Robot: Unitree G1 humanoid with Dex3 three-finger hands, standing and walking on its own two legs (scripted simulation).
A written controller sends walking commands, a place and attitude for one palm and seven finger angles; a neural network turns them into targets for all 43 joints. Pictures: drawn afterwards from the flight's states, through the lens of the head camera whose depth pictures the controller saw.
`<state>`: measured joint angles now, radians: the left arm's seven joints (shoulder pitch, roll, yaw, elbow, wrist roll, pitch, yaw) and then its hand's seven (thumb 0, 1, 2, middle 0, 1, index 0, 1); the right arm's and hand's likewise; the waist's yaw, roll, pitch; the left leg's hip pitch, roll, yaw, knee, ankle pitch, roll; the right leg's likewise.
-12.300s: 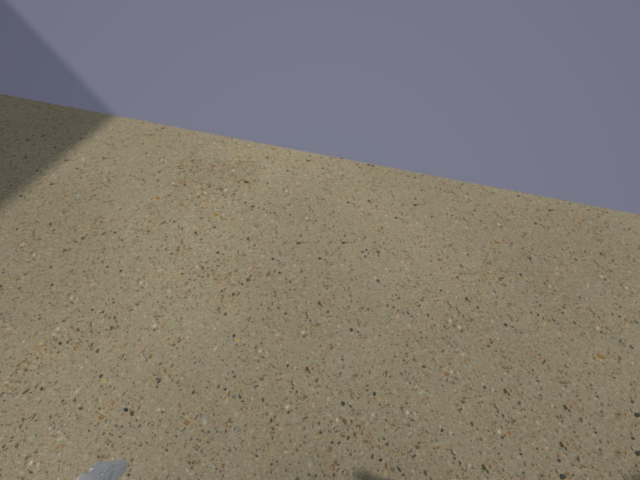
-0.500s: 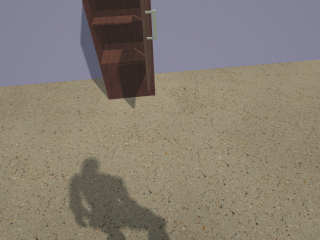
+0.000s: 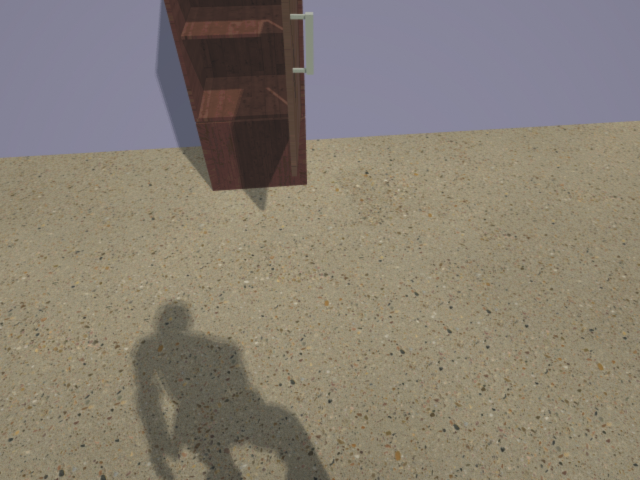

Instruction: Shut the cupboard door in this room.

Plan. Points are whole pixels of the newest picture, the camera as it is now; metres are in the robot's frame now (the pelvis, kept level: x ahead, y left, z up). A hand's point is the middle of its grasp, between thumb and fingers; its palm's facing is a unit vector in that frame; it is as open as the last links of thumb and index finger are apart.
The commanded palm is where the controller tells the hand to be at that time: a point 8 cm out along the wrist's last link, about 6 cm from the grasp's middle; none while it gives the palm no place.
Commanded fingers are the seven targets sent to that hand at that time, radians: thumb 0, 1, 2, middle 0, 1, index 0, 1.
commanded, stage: look at it before walking up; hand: left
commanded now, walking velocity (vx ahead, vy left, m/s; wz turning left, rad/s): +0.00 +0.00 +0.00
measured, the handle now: (302, 44) +1.17 +0.13 +0.06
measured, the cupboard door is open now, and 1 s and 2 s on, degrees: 84 84 84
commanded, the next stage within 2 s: walk around to get in front in 0.44 s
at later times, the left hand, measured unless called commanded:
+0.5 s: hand out of the picture -0.03 +0.17 -0.18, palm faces +0.05 -0.99 -0.16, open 7.3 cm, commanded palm none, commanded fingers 0.00 0.90 0.90 -0.20 -0.30 -0.20 -0.30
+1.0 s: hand out of the picture +0.04 +0.18 -0.18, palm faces -0.11 -0.96 -0.27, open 7.3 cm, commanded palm none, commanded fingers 0.00 0.90 0.90 -0.20 -0.30 -0.20 -0.30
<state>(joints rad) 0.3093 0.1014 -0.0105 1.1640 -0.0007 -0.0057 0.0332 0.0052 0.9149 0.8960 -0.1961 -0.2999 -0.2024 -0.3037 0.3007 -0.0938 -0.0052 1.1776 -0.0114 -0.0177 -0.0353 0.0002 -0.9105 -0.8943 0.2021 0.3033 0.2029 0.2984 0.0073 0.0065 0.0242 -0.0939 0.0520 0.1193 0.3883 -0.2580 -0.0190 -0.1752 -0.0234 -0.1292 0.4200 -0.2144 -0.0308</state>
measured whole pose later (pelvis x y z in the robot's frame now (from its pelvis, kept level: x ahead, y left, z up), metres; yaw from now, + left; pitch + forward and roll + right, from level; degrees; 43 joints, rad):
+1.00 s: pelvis -0.02 -0.01 -0.03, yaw -11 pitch +0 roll +1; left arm 0.24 0.17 0.07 0.98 0.02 0.02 0.01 0.00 0.91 0.90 -0.20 -0.30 -0.20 -0.30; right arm 0.16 -0.20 -0.08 1.01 -0.02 0.04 -0.03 0.00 -0.91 -0.89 0.20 0.30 0.20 0.30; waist 0.03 0.04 0.11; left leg -0.39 0.10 0.12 0.99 -0.51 -0.04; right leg -0.36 0.00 -0.09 0.72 -0.36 -0.07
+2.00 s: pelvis +0.15 -0.09 -0.03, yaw -45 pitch +0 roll -1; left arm 0.04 0.22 0.04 0.90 0.00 -0.04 -0.04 0.00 0.91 0.90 -0.19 -0.30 -0.20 -0.30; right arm 0.48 -0.14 -0.03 1.09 0.00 -0.01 -0.01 0.01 -0.91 -0.89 0.20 0.30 0.21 0.30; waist -0.07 -0.03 0.14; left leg -0.22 0.14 0.12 1.22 -0.48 -0.05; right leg -0.41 0.04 -0.17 0.69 -0.28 -0.12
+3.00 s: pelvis +0.42 -0.43 -0.02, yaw -59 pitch -1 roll +1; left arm 0.11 0.18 0.05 1.00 0.01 -0.07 -0.02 0.00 0.91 0.90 -0.19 -0.30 -0.20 -0.30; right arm 0.42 -0.15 -0.06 1.16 -0.02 -0.01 0.00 0.01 -0.91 -0.89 0.20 0.30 0.20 0.30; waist -0.04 0.02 0.08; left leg -0.31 0.12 0.08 1.17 -0.43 -0.01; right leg -0.37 -0.05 -0.16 0.63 -0.25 -0.06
